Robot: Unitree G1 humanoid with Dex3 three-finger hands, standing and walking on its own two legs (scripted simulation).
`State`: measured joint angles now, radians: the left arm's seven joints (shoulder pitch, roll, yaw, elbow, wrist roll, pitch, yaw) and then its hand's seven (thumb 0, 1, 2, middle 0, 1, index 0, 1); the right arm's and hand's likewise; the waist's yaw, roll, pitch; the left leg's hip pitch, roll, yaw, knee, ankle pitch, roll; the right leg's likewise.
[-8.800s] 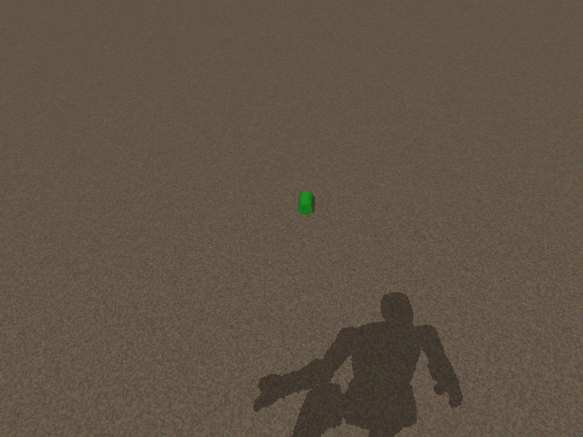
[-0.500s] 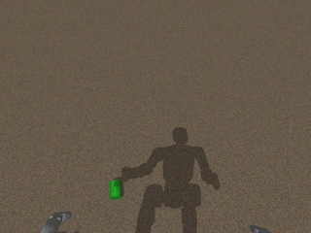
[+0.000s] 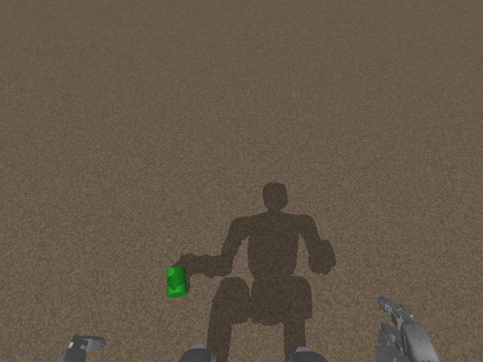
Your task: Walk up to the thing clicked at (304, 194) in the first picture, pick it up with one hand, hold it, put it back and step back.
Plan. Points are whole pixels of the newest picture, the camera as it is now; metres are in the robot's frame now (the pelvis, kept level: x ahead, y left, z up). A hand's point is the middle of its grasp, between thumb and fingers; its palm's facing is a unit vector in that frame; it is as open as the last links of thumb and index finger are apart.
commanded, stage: rise first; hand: left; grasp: from above
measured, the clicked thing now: (176, 281) +0.44 +0.25 -0.67
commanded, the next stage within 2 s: none
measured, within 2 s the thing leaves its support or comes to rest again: neither
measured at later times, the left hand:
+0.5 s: hand out of the picture +0.16 +0.28 -0.24, palm faces -0.35 -0.69 -0.63, open 14.1 cm
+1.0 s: hand (137, 308) +0.30 +0.30 -0.41, palm faces -0.46 -0.22 -0.86, open 13.9 cm
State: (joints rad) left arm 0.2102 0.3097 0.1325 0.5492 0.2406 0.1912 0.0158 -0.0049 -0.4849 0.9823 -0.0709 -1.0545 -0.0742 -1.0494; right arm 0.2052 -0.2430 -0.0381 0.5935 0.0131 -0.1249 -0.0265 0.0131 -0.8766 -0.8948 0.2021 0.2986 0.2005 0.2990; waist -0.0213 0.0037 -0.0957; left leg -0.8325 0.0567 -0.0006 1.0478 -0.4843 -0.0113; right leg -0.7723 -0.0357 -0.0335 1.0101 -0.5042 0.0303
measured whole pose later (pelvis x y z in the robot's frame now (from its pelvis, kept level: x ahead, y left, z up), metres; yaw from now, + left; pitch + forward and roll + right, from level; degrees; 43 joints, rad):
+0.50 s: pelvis -0.03 +0.00 -0.10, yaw +0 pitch +27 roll -2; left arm 0.07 0.40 0.12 0.57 0.48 0.08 0.06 -0.01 -0.48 0.97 -0.04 -1.07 -0.04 -1.07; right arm 0.13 -0.26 -0.03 0.58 0.00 -0.21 0.00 0.01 -0.81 -0.88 0.20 0.30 0.20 0.30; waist -0.02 0.00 -0.17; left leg -1.36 0.06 -0.03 1.50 -0.62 -0.01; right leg -1.30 -0.04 -0.03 1.48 -0.66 0.03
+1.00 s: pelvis -0.09 -0.01 -0.28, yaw -4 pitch +34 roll -5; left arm -0.59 0.63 0.15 1.02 0.95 -0.17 0.16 0.00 -0.49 1.00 -0.05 -1.07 -0.05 -1.07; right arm 0.13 -0.27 -0.05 0.75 -0.03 -0.10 0.06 0.01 -0.82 -0.88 0.20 0.30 0.20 0.30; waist -0.06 0.02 -0.12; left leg -2.04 0.07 -0.10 2.08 -0.64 -0.02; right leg -1.97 -0.01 -0.04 2.05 -0.68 0.02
